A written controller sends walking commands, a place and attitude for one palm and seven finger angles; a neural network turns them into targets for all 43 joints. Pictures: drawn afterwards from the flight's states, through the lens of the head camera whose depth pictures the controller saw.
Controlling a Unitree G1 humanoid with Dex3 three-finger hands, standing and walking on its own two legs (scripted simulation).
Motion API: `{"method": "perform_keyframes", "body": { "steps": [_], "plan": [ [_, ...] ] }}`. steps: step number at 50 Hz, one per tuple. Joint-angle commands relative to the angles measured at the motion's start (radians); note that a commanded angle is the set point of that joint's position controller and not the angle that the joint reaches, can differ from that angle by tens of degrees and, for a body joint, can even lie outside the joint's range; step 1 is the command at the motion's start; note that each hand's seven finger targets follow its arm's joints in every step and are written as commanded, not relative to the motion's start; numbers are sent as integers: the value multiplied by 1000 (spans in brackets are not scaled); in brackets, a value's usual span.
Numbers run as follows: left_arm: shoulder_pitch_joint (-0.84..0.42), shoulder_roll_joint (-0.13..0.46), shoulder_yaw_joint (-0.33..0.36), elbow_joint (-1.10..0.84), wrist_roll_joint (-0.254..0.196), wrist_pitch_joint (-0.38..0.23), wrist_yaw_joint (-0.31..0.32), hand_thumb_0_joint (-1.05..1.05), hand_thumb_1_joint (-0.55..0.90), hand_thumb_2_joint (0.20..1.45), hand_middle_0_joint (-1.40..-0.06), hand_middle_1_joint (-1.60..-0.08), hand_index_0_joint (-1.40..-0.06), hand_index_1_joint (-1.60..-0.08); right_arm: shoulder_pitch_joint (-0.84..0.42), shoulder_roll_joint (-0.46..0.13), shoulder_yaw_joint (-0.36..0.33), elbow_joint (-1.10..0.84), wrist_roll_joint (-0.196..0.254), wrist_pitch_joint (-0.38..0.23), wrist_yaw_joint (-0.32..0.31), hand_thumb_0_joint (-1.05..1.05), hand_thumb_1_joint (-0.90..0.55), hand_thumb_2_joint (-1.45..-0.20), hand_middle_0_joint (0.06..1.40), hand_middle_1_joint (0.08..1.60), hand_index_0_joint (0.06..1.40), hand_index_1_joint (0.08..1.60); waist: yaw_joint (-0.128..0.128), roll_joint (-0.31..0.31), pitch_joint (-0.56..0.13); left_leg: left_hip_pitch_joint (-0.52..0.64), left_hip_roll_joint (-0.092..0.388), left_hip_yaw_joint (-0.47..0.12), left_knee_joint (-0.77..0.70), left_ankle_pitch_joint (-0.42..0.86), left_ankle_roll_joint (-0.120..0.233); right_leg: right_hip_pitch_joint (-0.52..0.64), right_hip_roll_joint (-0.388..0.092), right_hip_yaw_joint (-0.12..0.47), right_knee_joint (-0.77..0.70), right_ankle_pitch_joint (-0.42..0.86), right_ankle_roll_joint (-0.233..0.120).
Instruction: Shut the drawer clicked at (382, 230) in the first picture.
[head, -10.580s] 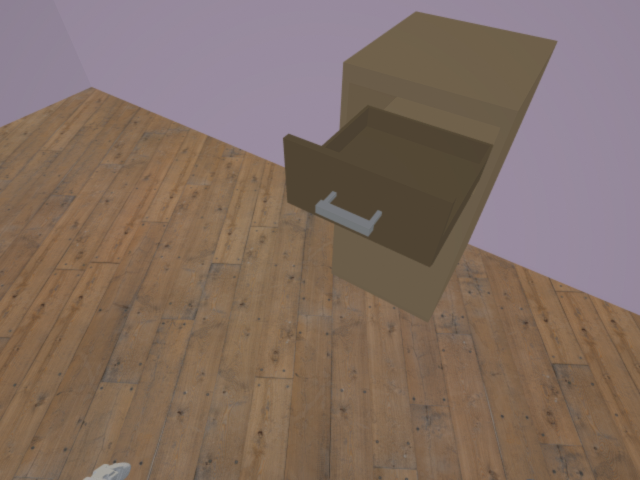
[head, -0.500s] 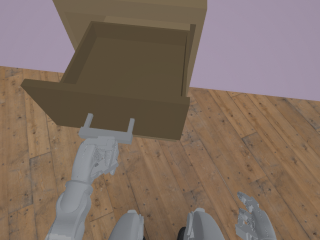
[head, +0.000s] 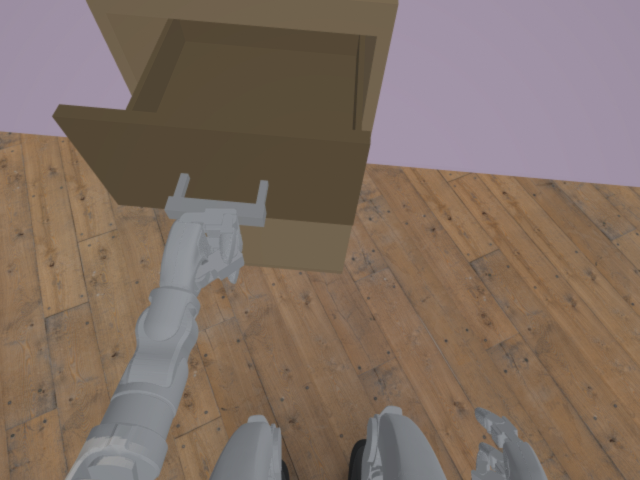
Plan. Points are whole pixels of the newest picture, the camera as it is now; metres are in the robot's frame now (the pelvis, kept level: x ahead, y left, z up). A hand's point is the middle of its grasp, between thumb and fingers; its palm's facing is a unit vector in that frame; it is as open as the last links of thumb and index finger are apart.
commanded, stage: push the drawer shut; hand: left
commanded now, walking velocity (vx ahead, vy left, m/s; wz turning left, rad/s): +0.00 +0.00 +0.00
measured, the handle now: (220, 198) +0.46 +0.14 +0.03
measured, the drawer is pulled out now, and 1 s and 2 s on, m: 0.19 0.07 0.00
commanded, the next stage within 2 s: pull the fist back off the drawer in 1.80 s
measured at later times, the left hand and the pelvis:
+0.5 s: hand (246, 213) +0.44 +0.10 +0.03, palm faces -0.10 -0.99 -0.05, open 3.0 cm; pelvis +0.01 +0.00 +0.00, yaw -1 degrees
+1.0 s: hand (251, 173) +0.50 +0.10 +0.03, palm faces -0.09 -0.99 -0.04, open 3.1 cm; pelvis +0.00 +0.00 -0.01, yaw -2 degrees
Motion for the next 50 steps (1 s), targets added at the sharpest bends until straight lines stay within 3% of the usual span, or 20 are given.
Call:
{"method": "perform_keyframes", "body": {
  "steps": [1,5,11,12,13,14,15,17,20,22,23,26,33,35,36,37,43,44,46,50],
  "plan": [
    [-384,122,86,-165,-11,-83,19,0,900,900,-1400,-1600,-1400,-1600,46,-146,-67,-102,2,-29,-5,0,-900,-900,200,300,200,300,-32,3,-407,184,-24,-108,-199,220,-34,268,61,102,-136,116,-3],
    [-430,96,75,-128,-11,-93,16,0,900,900,-1400,-1600,-1400,-1600,60,-144,-72,-90,1,-18,0,0,-900,-900,200,300,200,300,-43,18,-420,202,-21,-105,-199,241,-38,262,62,102,-138,136,0],
    [-503,139,116,-73,-6,-113,15,0,900,900,-1400,-1600,-1400,-1600,89,-151,-76,-76,-2,-5,2,0,-900,-900,200,300,200,300,-55,0,-435,208,-18,-111,-196,289,-37,267,68,97,-127,180,0],
    [-508,123,104,-55,-1,-115,13,0,900,900,-1400,-1600,-1400,-1600,93,-149,-75,-73,-2,-1,3,0,-900,-900,200,300,200,300,-53,16,-441,218,-17,-109,-196,297,-39,260,69,101,-127,184,1],
    [-565,103,81,-71,-3,-121,14,0,900,900,-1400,-1600,-1400,-1600,92,-146,-76,-66,-3,-2,4,0,-900,-900,200,300,200,300,-70,36,-440,234,-14,-114,-192,296,-41,234,67,98,-125,179,2],
    [-552,104,92,-41,0,-121,17,0,900,900,-1400,-1600,-1400,-1600,101,-147,-78,-61,-3,1,5,0,-900,-900,200,300,200,300,-62,32,-435,239,-13,-116,-195,299,-43,229,69,95,-125,175,0],
    [-575,91,82,-20,-1,-121,19,0,900,900,-1400,-1600,-1400,-1600,102,-147,-79,-58,-4,3,7,0,-900,-900,200,300,200,300,-76,23,-417,231,-13,-115,-194,284,-41,219,69,95,-132,164,3],
    [-611,138,123,5,6,-128,25,0,900,900,-1400,-1600,-1400,-1600,114,-153,-78,-52,-7,7,6,0,-900,-900,200,300,200,300,-78,6,-431,205,-17,-109,-188,277,-36,241,72,102,-131,170,4],
    [-641,148,136,17,11,-141,27,0,900,900,-1400,-1600,-1400,-1600,123,-150,-80,-47,-9,10,6,0,-900,-900,200,300,200,300,-73,17,-475,213,-19,-104,-182,301,-37,262,71,107,-125,200,4],
    [-665,146,129,48,18,-141,22,0,900,900,-1400,-1600,-1400,-1600,134,-151,-77,-44,-11,16,10,0,-900,-900,200,300,200,300,-78,46,-479,239,-17,-111,-183,324,-41,237,75,100,-117,207,2],
    [-697,130,116,72,15,-140,20,0,900,900,-1400,-1600,-1400,-1600,132,-148,-77,-39,-10,18,11,0,-900,-900,200,300,200,300,-91,45,-452,226,-17,-109,-181,306,-40,224,75,102,-124,194,3],
    [-759,164,143,120,19,-145,21,0,900,900,-1400,-1600,-1400,-1600,147,-155,-76,-33,-13,22,9,0,-900,-900,200,300,200,300,-106,10,-451,201,-17,-113,-176,289,-33,222,78,104,-122,185,5],
    [-849,222,198,210,26,-162,11,0,900,900,-1400,-1600,-1400,-1600,172,-155,-72,-24,-20,33,12,0,-900,-900,200,300,200,300,-101,48,-500,183,-23,-102,-165,299,-34,245,78,115,-116,205,4],
    [-884,234,210,234,24,-164,8,0,900,900,-1400,-1600,-1400,-1600,177,-154,-71,-20,-22,35,14,0,-900,-900,200,300,200,300,-110,36,-507,161,-23,-94,-154,284,-30,258,80,124,-123,203,7],
    [-896,271,234,253,29,-166,7,0,900,900,-1400,-1600,-1400,-1600,187,-160,-71,-20,-23,38,12,0,-900,-900,200,300,200,300,-112,28,-497,158,-22,-99,-155,292,-28,256,82,120,-116,210,5],
    [-904,248,221,264,29,-167,2,0,900,900,-1400,-1600,-1400,-1600,189,-157,-69,-22,-24,40,15,0,-900,-900,200,300,200,300,-114,46,-506,159,-25,-95,-154,290,-27,253,84,124,-120,210,6],
    [-961,308,273,320,30,-176,-10,0,900,900,-1400,-1600,-1400,-1600,213,-160,-67,-14,-31,52,19,0,-900,-900,200,300,200,300,-121,42,-522,119,-24,-87,-134,297,-23,276,86,136,-119,230,8],
    [-956,330,294,357,30,-171,-11,0,900,900,-1400,-1600,-1400,-1600,219,-163,-66,-13,-31,56,19,0,-900,-900,200,300,200,300,-126,8,-502,87,-25,-83,-134,273,-21,287,87,139,-126,216,9],
    [-1010,349,299,360,33,-174,-17,0,900,900,-1400,-1600,-1400,-1600,225,-164,-63,-16,-33,58,17,0,-900,-900,200,300,200,300,-134,29,-492,71,-26,-84,-132,257,-17,280,88,144,-125,202,8],
    [-1050,358,301,354,43,-182,-20,0,900,900,-1400,-1600,-1400,-1600,240,-168,-63,-13,-39,65,23,0,-900,-900,200,300,200,300,-133,86,-547,138,-19,-101,-131,302,-24,241,91,130,-113,213,4]
  ]
}}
